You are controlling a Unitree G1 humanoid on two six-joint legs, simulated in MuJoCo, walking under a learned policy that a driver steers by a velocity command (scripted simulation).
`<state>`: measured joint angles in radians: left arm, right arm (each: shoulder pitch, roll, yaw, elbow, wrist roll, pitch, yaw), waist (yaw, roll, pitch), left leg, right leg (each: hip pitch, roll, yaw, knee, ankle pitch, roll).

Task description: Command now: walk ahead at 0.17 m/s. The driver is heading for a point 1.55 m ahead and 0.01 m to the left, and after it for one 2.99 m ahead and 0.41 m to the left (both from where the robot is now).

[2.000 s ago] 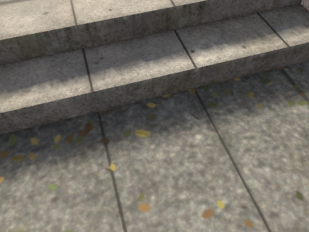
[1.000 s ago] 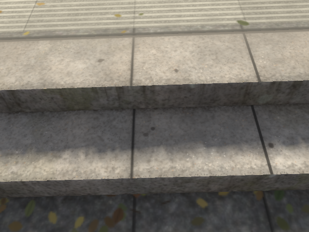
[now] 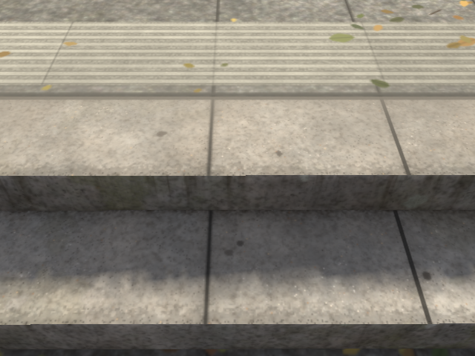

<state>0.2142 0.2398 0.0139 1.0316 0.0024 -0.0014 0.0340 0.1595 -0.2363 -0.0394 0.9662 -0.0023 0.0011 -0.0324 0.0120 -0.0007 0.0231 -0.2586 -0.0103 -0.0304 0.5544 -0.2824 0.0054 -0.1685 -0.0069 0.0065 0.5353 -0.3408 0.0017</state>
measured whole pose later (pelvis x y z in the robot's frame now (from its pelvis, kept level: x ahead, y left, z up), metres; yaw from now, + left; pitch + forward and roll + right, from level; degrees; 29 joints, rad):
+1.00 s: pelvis +0.31 -0.04 +0.00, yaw +0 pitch -1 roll -2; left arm 0.25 0.17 -0.02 1.03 0.02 -0.03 0.00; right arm 0.20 -0.20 -0.01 1.02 -0.01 0.03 -0.04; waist 0.01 0.04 0.00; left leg -0.29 0.06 -0.01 0.57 -0.23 -0.05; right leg -0.23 0.07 -0.08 0.46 -0.22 -0.07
